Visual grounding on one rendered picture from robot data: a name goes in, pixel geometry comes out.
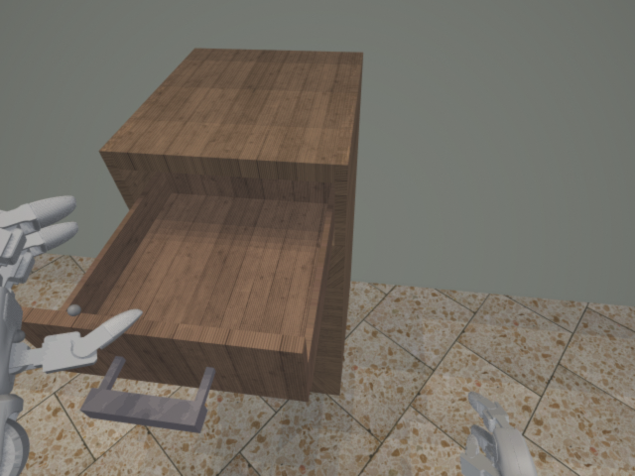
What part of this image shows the handle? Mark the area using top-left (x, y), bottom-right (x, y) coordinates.
top-left (80, 356), bottom-right (216, 433)

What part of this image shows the drawer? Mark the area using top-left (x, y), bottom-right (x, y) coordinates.
top-left (21, 172), bottom-right (335, 402)

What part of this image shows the robot left hand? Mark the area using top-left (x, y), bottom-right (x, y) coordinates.
top-left (0, 195), bottom-right (143, 395)

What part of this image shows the robot left forearm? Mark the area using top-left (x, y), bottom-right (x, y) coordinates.
top-left (0, 394), bottom-right (30, 476)

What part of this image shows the robot right hand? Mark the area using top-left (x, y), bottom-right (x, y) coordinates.
top-left (460, 392), bottom-right (538, 476)

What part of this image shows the cabinet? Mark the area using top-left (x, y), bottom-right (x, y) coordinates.
top-left (99, 49), bottom-right (363, 396)

